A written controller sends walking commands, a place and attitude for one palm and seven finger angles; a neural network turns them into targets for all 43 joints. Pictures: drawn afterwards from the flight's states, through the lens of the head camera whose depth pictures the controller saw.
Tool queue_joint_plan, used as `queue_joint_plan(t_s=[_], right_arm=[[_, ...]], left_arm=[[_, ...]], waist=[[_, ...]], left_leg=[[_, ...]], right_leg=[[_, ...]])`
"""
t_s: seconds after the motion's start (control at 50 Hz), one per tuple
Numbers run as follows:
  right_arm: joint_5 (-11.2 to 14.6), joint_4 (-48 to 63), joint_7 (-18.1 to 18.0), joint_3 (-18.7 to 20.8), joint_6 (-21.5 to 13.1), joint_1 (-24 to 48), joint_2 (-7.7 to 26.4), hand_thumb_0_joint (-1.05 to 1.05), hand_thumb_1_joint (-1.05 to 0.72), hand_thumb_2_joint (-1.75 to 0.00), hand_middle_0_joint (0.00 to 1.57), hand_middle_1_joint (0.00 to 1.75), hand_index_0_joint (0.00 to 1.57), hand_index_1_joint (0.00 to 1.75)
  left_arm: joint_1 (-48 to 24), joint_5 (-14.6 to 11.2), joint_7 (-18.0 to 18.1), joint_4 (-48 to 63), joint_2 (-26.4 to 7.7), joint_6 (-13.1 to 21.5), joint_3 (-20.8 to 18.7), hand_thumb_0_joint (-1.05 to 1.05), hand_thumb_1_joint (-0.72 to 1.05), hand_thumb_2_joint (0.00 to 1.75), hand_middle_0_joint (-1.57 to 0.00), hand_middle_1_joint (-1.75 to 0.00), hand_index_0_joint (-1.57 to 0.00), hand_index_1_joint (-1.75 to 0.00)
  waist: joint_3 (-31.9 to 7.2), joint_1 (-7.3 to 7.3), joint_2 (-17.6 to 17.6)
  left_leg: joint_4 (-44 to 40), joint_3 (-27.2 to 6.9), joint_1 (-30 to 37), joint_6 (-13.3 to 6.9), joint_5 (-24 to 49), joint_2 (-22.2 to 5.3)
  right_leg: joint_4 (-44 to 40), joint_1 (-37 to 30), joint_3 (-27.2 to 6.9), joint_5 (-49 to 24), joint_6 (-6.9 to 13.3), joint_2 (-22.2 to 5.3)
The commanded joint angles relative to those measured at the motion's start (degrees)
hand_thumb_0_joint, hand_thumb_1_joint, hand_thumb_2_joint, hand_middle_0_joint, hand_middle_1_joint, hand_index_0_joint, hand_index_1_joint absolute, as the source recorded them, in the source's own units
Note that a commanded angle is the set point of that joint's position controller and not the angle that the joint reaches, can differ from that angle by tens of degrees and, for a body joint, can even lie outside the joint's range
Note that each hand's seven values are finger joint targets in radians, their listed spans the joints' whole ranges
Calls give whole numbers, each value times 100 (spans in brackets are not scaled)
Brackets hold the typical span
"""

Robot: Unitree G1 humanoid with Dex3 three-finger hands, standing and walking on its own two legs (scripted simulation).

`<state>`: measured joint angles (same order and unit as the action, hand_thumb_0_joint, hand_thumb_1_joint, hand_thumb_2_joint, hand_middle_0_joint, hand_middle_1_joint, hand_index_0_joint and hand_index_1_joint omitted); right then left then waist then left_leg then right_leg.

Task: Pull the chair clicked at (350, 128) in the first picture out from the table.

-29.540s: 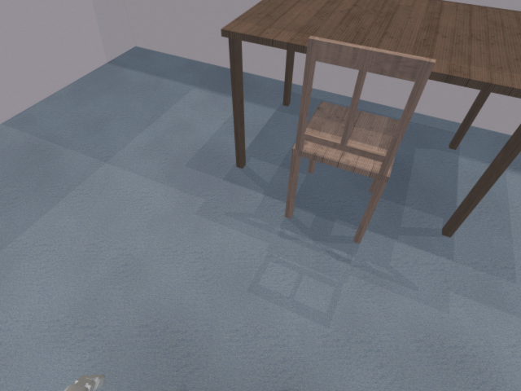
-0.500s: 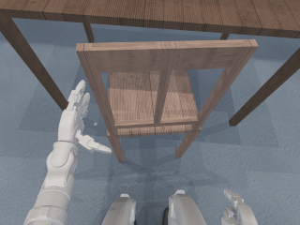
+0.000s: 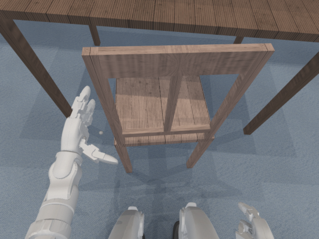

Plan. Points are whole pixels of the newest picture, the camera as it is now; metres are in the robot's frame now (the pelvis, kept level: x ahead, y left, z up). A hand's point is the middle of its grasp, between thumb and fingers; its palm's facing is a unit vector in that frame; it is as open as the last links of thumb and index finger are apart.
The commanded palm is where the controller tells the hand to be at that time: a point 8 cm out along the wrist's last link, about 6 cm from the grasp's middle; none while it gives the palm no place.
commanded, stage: aim the fingers beside a spindle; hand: left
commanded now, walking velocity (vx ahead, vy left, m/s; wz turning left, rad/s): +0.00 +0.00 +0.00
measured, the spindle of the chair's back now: (171, 107) +0.45 -0.02 +0.00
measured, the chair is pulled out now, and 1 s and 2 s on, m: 0.05 0.05 0.03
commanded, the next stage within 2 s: push the fingers through the gap in 0.06 s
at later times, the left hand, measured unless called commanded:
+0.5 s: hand (105, 122) +0.39 +0.15 +0.01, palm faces -0.05 -1.00 -0.03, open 16.9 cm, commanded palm +0.38 +0.20 +0.02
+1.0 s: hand (110, 103) +0.45 +0.15 +0.02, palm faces -0.02 -1.00 -0.03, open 16.9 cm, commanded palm +0.42 +0.20 +0.02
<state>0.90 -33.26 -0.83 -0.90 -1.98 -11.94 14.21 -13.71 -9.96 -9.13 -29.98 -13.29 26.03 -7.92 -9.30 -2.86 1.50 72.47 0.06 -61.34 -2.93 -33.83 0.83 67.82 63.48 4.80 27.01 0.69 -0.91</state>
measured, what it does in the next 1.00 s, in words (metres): stands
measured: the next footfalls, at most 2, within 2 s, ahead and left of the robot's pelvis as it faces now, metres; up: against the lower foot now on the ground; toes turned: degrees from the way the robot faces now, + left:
none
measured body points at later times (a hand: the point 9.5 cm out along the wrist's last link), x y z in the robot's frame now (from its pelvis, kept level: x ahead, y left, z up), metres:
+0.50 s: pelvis +0.00 +0.00 +0.00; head +0.12 +0.01 +0.43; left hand +0.39 +0.21 +0.02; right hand +0.13 -0.26 -0.12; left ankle +0.00 +0.08 -0.63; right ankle +0.05 -0.12 -0.63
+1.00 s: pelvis +0.00 +0.00 -0.01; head +0.13 +0.01 +0.42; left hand +0.44 +0.20 +0.02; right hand +0.07 -0.27 -0.13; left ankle +0.00 +0.08 -0.63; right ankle +0.05 -0.12 -0.63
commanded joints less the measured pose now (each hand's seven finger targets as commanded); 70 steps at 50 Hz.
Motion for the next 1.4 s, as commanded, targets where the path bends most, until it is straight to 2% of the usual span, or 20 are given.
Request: queue_joint_plan(t_s=[0.0,0.12,0.18,0.24,0.36,0.44,0.48,0.52,0.56,0.66,0.74,0.82,0.9,0.98,1.04,1.06,1.12,1.18,1.32,1.38], right_arm=[[-4,624,-64,346,-210,-172,867,0,-90,-90,20,30,20,30],[-20,662,-74,336,-196,-172,865,0,-90,-90,20,30,20,30],[-17,634,-65,334,-189,-191,840,0,-90,-90,20,30,20,30],[-18,575,-92,333,-190,-255,882,0,-90,-90,20,30,20,30],[-21,497,-79,340,-196,-338,894,0,-90,-90,20,30,20,30],[-39,421,-91,335,-168,-412,928,0,-90,-90,20,30,20,30],[-56,430,-80,330,-154,-437,915,0,-90,-90,20,30,20,30],[-64,434,-60,333,-136,-467,900,0,-90,-90,20,30,20,30],[-66,439,-42,332,-108,-536,914,0,-90,-90,20,30,20,30],[-69,359,-14,313,-29,-637,930,0,-90,-90,20,30,20,30],[-93,349,-12,341,-37,-696,945,0,-90,-90,20,30,20,30],[-113,236,-6,340,-19,-785,954,0,-90,-90,20,30,20,30],[-138,164,7,333,45,-879,981,0,-90,-90,20,30,20,30],[-157,206,28,328,104,-940,985,0,-90,-90,20,30,20,30],[-167,190,50,307,144,-977,976,0,-90,-90,20,30,20,30],[-166,161,42,312,161,-1024,1001,0,-90,-90,20,30,20,30],[-178,198,47,310,190,-1041,994,0,-90,-90,20,30,20,30],[-185,128,56,322,216,-1068,996,0,-90,-90,20,30,20,30],[-225,2,6,268,279,-1165,1070,0,-90,-90,20,30,20,30],[-255,31,17,272,286,-1168,1074,0,-90,-90,20,30,20,30]], left_arm=[[-1455,-67,-28,1151,-646,368,-188,0,-50,30,-6,-8,-6,-8],[-1499,-55,27,1101,-873,379,-453,0,-50,30,-6,-8,-6,-8],[-1781,-34,4,1180,-682,376,-203,0,-50,30,-6,-8,-6,-8],[-1840,-50,-4,935,-922,363,-455,0,-50,30,-6,-8,-6,-8],[-2290,23,-33,684,-708,350,-214,0,-50,30,-6,-8,-6,-8],[-2750,66,62,354,-975,364,-462,0,-50,30,-6,-8,-6,-8],[-2802,96,98,232,-1060,376,-593,0,-50,30,-6,-8,-6,-8],[-2848,99,114,246,-1015,415,-572,0,-50,30,-6,-8,-6,-8],[-2800,113,101,122,-1117,421,-656,0,-50,30,-6,-8,-6,-8],[-3053,152,85,-352,-1171,407,-705,0,-50,30,-6,-8,-6,-8],[-3539,166,99,-260,-1165,528,-678,0,-50,30,-6,-8,-6,-8],[-3872,212,106,-569,-1142,593,-653,0,-50,30,-6,-8,-6,-8],[-4155,259,125,-1020,-1347,592,-840,0,-50,30,-6,-8,-6,-8],[-4173,294,118,-1120,-1645,651,-1118,0,-50,30,-6,-8,-6,-8],[-4353,305,55,-1381,-1475,639,-961,0,-50,30,-6,-8,-6,-8],[-4429,323,51,-1484,-1622,642,-1085,0,-50,30,-6,-8,-6,-8],[-4607,316,6,-1313,-1661,710,-1083,0,-50,30,-6,-8,-6,-8],[-4916,310,-3,-1321,-1541,737,-963,0,-50,30,-6,-8,-6,-8],[-5525,426,77,-1961,-1959,738,-1221,0,-50,30,-6,-8,-6,-8],[-5697,458,36,-1861,-1817,815,-1079,0,-50,30,-6,-8,-6,-8]], waist=[[-2293,-151,109],[-2418,-44,156],[-2428,-163,292],[-2364,-181,22],[-2382,-259,268],[-2336,-298,133],[-2491,-225,197],[-2644,-223,325],[-2723,-227,175],[-2407,-341,52],[-2659,-365,382],[-2693,-440,383],[-2627,-508,246],[-2874,-394,281],[-2714,-544,185],[-2645,-557,120],[-2933,-507,416],[-2932,-621,492],[-2630,-776,286],[-2903,-745,682]], left_leg=[[-1095,-338,1208,286,2050,-39],[-1091,-310,1133,282,2017,-10],[-1048,-319,1272,292,2233,-29],[-1005,-318,1029,258,2101,-22],[-1039,-399,1318,322,2201,-54],[-1007,-366,1056,275,1928,-27],[-1013,-340,1052,280,1952,-11],[-1011,-324,1217,300,2173,-18],[-1001,-334,1170,301,2361,-33],[-1013,-303,902,262,2069,-41],[-990,-326,1160,285,2175,-46],[-954,-335,1194,283,2219,-54],[-895,-294,979,244,2156,-46],[-881,-273,994,244,2319,-46],[-839,-260,813,203,2218,-48],[-824,-257,750,194,2184,-61],[-836,-260,977,215,2334,-53],[-813,-339,1209,249,2454,-96],[-750,-352,780,175,1968,-67],[-776,-445,1184,233,2136,-80]], right_leg=[[-677,-1602,-221,-1234,99,108],[-654,-1737,-255,-1237,109,109],[-625,-1632,-240,-1407,100,104],[-636,-1725,-272,-1406,95,118],[-609,-1355,-203,-1239,108,118],[-629,-1404,-239,-1115,99,116],[-606,-1496,-260,-1140,103,118],[-607,-1517,-265,-1298,104,115],[-565,-1652,-268,-1502,105,132],[-625,-1578,-275,-1352,83,152],[-591,-1435,-275,-1312,101,147],[-600,-1348,-271,-1327,91,147],[-599,-1387,-293,-1360,76,156],[-559,-1594,-334,-1556,89,163],[-573,-1530,-338,-1548,74,178],[-576,-1503,-340,-1527,65,180],[-565,-1552,-355,-1604,80,176],[-551,-1284,-285,-1550,76,188],[-607,-1117,-314,-1148,59,200],[-548,-898,-259,-1093,97,194]])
